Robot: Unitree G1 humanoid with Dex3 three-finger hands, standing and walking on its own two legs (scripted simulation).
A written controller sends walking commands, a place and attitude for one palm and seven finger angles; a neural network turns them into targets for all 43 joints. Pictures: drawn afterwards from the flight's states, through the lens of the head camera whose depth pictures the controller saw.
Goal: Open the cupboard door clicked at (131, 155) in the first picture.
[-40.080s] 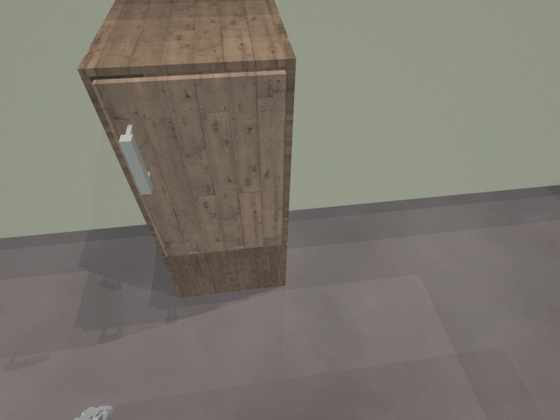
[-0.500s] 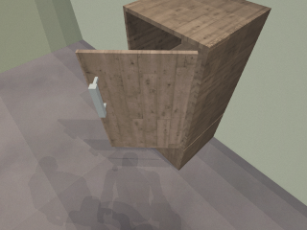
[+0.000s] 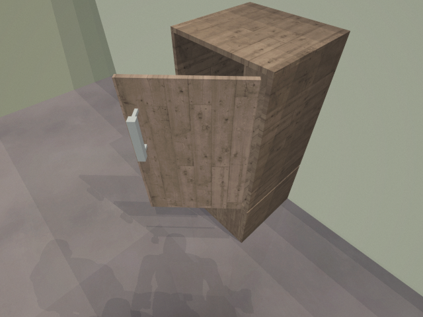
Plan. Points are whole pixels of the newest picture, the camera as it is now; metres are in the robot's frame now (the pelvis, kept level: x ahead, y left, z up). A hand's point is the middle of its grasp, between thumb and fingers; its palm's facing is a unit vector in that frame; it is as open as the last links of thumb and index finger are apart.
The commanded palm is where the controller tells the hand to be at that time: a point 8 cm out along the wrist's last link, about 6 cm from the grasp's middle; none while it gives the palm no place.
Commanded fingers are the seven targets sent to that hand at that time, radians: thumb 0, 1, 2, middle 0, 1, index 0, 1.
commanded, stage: come to a stop and stand still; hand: left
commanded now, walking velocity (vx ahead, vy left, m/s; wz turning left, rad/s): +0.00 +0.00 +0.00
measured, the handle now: (139, 135) +0.59 +0.25 -0.02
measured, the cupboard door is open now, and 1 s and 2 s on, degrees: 45 45 45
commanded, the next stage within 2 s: look again from close up in 1.42 s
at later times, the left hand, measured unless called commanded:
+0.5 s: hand out of the picture -0.03 +0.18 -0.17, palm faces +0.01 -0.99 -0.17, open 7.4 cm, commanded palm none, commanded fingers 0.00 0.90 0.90 -0.20 -0.30 -0.20 -0.30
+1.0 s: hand out of the picture +0.01 +0.18 -0.17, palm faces +0.01 -0.99 -0.16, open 7.4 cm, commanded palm none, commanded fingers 0.00 0.90 0.90 -0.20 -0.30 -0.20 -0.30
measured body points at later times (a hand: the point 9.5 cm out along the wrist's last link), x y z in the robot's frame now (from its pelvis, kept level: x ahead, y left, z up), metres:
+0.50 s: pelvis -0.02 +0.02 +0.01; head -0.01 +0.02 +0.46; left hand -0.03 +0.23 -0.15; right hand -0.07 -0.20 -0.15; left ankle +0.03 +0.11 -0.73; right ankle +0.02 -0.10 -0.73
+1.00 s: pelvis +0.02 +0.02 +0.01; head +0.04 +0.03 +0.46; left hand +0.01 +0.23 -0.15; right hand +0.03 -0.20 -0.15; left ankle +0.03 +0.11 -0.73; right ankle +0.02 -0.10 -0.73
